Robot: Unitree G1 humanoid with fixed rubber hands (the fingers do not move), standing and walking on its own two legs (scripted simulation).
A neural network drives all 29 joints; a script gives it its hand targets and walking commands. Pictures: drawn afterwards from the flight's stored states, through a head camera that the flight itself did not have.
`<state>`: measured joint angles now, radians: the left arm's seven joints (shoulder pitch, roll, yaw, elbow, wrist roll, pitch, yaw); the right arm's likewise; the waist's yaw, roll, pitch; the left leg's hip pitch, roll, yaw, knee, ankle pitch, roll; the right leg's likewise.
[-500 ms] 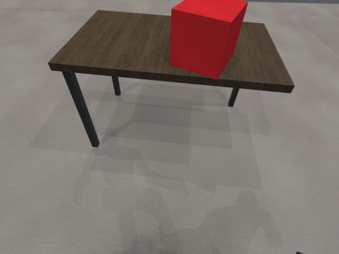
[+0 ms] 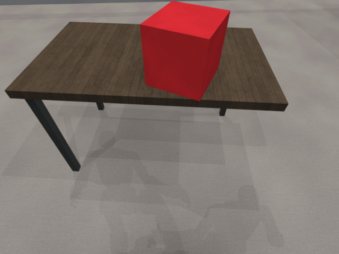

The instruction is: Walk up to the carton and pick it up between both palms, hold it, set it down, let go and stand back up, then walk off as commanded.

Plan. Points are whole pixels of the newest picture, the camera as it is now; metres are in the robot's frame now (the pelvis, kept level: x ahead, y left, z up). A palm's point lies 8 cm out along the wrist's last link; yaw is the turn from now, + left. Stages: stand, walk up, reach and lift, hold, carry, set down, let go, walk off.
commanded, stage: walk up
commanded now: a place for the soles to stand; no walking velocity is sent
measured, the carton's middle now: (185, 49) +0.83 -0.05 +0.07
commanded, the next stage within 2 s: none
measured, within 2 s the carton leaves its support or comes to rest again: neither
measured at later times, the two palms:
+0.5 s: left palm (37, 241) +0.18 +0.33 -0.09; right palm (311, 251) +0.16 -0.32 -0.06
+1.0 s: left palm (84, 196) +0.29 +0.24 -0.08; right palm (323, 203) +0.28 -0.41 -0.08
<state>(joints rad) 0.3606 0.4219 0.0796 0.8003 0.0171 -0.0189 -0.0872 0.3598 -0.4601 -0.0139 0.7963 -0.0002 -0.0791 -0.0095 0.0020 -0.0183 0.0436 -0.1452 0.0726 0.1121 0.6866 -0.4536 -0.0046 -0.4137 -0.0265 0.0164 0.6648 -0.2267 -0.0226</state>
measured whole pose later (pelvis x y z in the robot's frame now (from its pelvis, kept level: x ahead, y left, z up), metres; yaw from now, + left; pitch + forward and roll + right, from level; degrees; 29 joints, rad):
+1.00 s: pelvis +0.22 -0.08 +0.00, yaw -2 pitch -1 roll +2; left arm 0.36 0.43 0.08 0.72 0.04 0.03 -0.08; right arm 0.32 -0.45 -0.01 0.79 0.00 -0.05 -0.06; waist 0.00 -0.03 0.05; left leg -0.43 0.06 0.06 1.08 -0.50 0.03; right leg -0.39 -0.03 -0.02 0.72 -0.31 -0.02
